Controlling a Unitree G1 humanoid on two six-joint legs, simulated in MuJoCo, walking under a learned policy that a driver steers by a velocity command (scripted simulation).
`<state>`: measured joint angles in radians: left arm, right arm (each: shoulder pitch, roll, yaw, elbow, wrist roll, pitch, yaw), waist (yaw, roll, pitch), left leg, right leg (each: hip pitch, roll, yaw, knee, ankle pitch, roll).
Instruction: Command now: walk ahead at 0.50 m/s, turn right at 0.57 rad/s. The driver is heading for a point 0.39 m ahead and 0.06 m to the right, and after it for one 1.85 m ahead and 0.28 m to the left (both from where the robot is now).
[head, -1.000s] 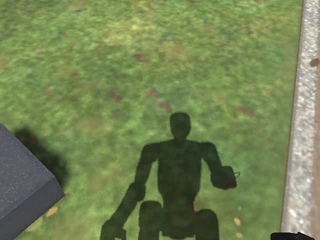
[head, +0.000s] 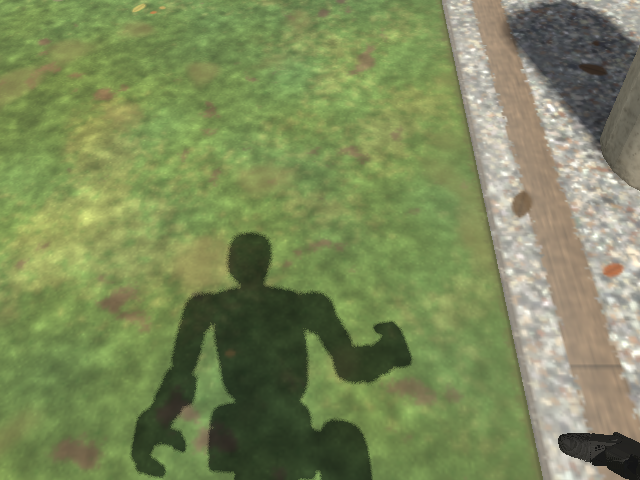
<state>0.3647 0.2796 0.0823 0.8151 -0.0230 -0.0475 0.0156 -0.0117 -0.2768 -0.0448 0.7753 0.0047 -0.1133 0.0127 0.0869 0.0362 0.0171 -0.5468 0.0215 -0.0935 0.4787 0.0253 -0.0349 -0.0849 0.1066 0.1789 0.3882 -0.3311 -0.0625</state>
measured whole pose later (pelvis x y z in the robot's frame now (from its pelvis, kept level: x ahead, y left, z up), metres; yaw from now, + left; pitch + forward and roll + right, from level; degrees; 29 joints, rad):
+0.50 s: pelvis +0.26 -0.01 +0.00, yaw -13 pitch +2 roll +2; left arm 0.05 0.26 0.05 0.63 -0.02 -0.05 -0.03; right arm 0.38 -0.28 -0.06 0.93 0.03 -0.07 0.02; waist -0.12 -0.03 0.03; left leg 0.04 0.01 0.12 0.25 -0.32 -0.01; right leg -0.58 -0.08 0.02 0.59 -0.08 -0.03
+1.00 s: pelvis +0.51 -0.05 -0.01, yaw +3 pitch +1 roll -3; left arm 0.32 0.28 0.10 0.84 -0.01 -0.07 0.01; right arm 0.07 -0.27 -0.05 0.76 0.02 -0.02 0.05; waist 0.07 0.04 0.03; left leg -0.63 0.10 0.02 0.68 -0.07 0.04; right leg 0.08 -0.02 -0.28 0.25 -0.34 0.04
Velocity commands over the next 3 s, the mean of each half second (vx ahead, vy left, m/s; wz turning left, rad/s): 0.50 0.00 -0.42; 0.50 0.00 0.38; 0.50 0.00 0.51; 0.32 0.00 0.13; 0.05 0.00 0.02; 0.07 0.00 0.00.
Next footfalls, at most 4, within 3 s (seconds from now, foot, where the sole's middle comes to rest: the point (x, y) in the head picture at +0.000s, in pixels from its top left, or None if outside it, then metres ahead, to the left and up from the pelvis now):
0.06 left None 0.20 0.14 -0.78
0.56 right None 0.42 -0.18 -0.78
1.06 left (339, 369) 0.71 0.08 -0.78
1.58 right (392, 240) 1.09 -0.04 -0.78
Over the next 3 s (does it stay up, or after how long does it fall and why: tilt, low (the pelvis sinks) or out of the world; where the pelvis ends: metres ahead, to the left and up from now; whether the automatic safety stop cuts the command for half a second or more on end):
stays up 1.10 0.11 -0.01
